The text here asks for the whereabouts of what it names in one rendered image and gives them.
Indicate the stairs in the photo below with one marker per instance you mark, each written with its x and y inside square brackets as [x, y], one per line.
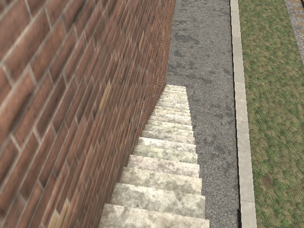
[161, 185]

